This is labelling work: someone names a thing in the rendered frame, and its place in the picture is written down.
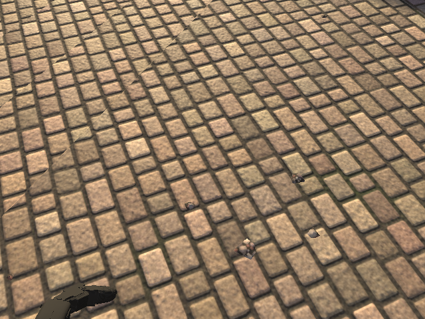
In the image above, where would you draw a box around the robot left hand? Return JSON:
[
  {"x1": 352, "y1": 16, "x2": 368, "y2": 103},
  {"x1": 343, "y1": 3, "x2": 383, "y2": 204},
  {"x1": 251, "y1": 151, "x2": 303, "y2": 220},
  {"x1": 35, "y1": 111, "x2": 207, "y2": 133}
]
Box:
[{"x1": 35, "y1": 283, "x2": 117, "y2": 319}]

